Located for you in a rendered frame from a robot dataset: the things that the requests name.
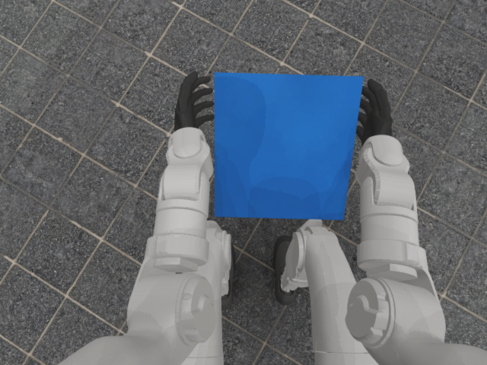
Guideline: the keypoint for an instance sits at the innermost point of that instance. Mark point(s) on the robot right forearm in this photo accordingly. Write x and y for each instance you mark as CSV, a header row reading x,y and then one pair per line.
x,y
389,245

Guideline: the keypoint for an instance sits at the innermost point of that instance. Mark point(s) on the carton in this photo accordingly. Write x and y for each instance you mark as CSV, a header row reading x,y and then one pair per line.
x,y
284,144

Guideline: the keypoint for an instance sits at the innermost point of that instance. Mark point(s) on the right robot foot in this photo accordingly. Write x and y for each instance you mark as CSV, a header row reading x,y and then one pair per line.
x,y
285,297

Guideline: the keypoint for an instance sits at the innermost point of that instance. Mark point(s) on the left robot hand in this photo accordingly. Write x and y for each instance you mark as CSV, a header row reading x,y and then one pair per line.
x,y
186,111

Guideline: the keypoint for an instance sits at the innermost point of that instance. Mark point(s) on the right robot hand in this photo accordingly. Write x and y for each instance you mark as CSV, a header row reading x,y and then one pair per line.
x,y
378,120

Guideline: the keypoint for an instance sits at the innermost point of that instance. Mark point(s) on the robot right shin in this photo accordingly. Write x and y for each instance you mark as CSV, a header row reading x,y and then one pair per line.
x,y
291,278

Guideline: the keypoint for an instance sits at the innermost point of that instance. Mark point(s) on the robot left forearm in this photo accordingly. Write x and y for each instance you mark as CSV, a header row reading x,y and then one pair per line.
x,y
179,241

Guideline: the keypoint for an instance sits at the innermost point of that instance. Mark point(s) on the right robot upper arm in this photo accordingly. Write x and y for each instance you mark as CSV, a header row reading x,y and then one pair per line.
x,y
402,324

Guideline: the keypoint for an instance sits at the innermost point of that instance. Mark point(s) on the left robot upper arm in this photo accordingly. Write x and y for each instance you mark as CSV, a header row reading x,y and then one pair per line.
x,y
168,316

